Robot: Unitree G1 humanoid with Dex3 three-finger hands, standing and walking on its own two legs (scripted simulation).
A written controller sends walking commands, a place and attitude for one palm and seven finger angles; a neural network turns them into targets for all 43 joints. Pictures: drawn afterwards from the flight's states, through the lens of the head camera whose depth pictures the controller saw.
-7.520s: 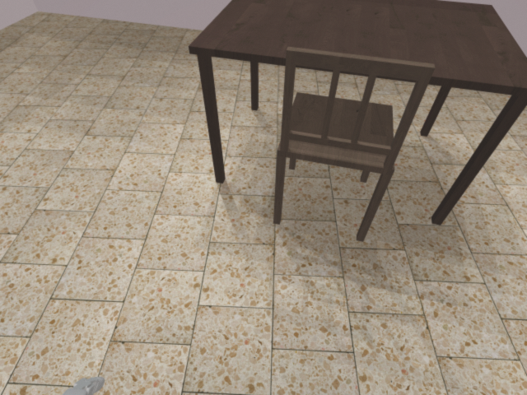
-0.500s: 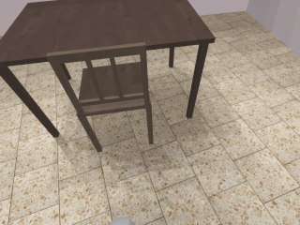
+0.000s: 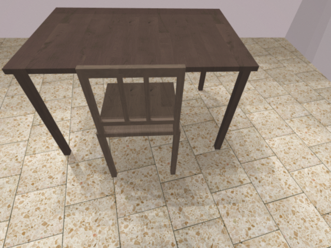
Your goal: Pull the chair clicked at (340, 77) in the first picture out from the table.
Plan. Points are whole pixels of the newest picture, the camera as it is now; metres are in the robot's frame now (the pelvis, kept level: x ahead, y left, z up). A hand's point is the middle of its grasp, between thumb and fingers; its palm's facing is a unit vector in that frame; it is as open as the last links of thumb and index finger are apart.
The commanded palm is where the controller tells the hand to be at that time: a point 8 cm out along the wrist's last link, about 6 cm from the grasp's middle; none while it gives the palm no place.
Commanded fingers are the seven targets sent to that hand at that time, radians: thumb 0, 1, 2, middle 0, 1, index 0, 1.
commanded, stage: take the last steps up to it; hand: left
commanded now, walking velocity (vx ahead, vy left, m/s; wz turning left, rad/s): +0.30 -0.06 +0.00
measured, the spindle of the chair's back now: (123, 100) +0.70 +0.22 -0.11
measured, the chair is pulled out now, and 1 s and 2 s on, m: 0.00 0.00 0.00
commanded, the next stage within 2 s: come to a stop and stand still in 0.58 s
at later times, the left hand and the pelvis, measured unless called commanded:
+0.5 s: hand out of the picture +0.11 +0.13 -0.18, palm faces +0.11 -0.98 -0.14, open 7.4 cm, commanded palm none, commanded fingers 0.00 0.90 0.90 -0.20 -0.30 -0.20 -0.30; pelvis +0.16 -0.03 -0.01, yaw +1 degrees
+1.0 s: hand (129, 186) +0.34 +0.14 -0.17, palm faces +0.04 -0.97 -0.26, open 7.3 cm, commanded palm none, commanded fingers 0.00 0.90 0.90 -0.20 -0.30 -0.20 -0.30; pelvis +0.27 -0.04 -0.01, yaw +1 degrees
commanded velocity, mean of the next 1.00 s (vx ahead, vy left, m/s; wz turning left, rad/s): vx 0.06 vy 0.00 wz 0.01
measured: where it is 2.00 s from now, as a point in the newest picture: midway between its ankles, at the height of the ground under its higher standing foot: outside the picture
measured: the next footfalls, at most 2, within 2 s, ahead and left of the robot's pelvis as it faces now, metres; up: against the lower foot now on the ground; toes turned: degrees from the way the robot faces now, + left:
right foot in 0.10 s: +0.12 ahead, -0.13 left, +0.00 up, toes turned -7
left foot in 0.54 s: +0.27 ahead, +0.10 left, +0.00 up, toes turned +7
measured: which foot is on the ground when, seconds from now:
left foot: down 0.00-0.10, up 0.12-0.52, down 0.54-0.86, up 0.88-1.00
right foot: up 0.00-0.08, down 0.10-0.54, up 0.56-0.82, down 0.84-1.00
